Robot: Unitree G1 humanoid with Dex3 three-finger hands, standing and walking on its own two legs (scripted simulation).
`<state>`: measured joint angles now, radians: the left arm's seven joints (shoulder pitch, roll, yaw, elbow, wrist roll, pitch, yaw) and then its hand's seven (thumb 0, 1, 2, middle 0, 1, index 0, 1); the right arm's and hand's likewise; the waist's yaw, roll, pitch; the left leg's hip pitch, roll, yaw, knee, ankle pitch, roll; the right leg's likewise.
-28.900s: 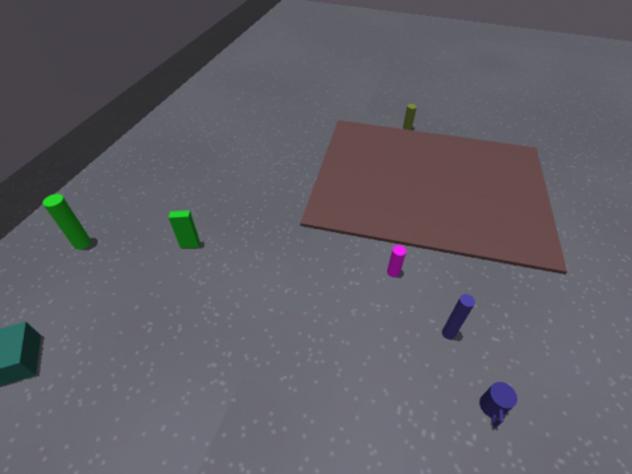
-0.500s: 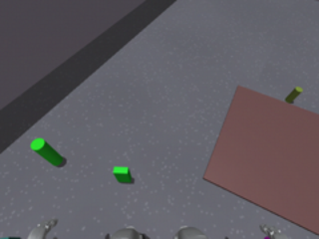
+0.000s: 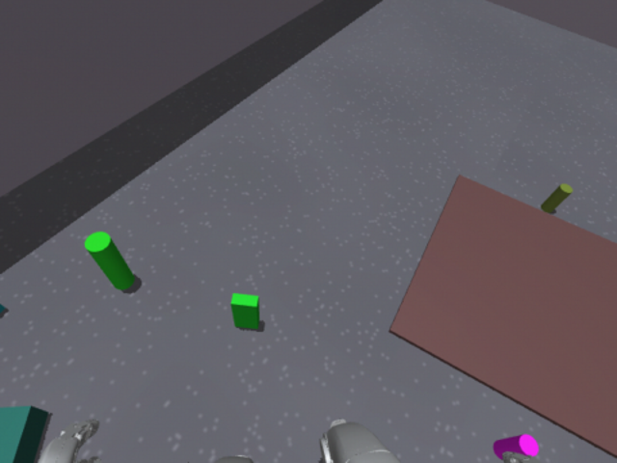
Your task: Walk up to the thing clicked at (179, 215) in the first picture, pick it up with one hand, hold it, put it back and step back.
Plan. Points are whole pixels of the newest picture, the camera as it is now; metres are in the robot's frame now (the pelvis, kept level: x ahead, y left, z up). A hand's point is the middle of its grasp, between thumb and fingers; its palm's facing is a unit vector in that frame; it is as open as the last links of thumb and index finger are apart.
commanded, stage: step back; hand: left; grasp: from the side
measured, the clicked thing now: (246, 312) +0.58 +0.13 -0.67
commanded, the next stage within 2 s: none
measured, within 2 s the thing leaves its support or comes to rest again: neither
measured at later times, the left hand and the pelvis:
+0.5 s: hand out of the picture -0.06 +0.23 -0.13, palm faces -0.10 -0.91 -0.41, open 7.4 cm; pelvis -0.16 -0.03 +0.00, yaw -6 degrees
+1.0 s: hand out of the picture -0.20 +0.21 -0.16, palm faces -0.07 -0.93 -0.36, open 7.4 cm; pelvis -0.33 -0.06 -0.01, yaw -4 degrees
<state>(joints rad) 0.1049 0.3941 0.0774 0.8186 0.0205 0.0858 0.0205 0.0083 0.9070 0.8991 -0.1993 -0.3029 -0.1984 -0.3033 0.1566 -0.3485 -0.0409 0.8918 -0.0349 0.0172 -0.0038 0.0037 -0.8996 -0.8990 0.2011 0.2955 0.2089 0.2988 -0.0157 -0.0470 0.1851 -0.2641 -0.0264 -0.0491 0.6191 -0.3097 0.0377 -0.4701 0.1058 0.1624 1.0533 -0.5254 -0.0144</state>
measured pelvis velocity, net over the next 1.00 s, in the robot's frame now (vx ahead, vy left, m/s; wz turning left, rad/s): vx -0.33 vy -0.06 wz -0.07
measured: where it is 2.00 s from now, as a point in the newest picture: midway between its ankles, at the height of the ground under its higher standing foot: outside the picture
